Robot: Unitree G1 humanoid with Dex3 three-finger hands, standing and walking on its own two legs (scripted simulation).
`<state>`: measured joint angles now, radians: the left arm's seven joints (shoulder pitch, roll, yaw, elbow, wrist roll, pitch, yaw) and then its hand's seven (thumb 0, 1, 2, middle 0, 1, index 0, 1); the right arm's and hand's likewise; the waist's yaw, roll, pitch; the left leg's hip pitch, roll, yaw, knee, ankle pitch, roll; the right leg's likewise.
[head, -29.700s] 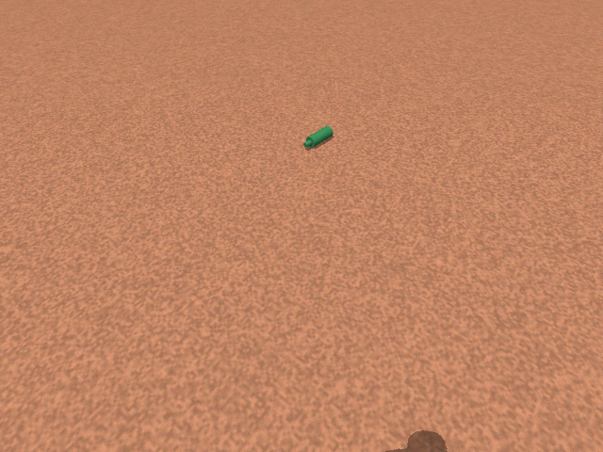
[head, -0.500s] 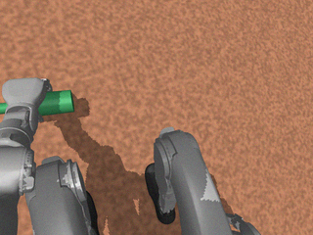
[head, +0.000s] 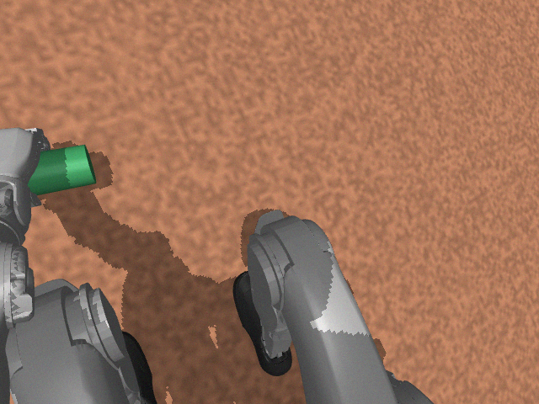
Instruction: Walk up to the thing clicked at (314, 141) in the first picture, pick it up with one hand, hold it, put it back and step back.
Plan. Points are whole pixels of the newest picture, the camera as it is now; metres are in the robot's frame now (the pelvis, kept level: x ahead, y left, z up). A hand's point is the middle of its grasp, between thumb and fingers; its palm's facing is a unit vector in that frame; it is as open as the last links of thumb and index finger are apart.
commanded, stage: rest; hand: left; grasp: from above
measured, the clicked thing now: (22, 176) +0.47 +0.23 -0.27
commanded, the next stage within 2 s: open in 0.74 s
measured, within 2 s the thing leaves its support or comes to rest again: rests again in 0.12 s
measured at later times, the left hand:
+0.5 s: hand (21, 179) +0.46 +0.23 -0.25, palm faces -0.47 -0.08 -0.88, open 9.2 cm
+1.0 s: hand (21, 180) +0.46 +0.23 -0.25, palm faces -0.47 -0.07 -0.88, open 9.3 cm
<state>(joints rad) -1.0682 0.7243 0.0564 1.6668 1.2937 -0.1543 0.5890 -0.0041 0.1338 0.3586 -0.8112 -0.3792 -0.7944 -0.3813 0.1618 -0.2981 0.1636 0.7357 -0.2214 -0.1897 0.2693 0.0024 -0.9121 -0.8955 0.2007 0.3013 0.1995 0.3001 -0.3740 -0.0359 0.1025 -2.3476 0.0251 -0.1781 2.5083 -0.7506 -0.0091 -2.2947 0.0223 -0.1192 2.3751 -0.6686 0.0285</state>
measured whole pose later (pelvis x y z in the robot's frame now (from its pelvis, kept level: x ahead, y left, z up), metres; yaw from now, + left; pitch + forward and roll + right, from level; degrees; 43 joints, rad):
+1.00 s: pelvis -0.01 +0.00 -0.01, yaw -3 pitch +29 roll -12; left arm -1.13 0.87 0.07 1.84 1.32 -0.17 0.68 0.00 0.14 0.34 -0.79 -0.43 -0.78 -0.41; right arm 0.16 -0.36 0.25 0.71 -0.25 -0.29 0.32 0.00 -0.91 -0.90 0.20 0.30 0.20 0.30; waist -0.44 -0.09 0.17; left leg -2.34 0.03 -0.23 2.54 -0.73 0.00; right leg -2.26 0.04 -0.16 2.36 -0.62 0.04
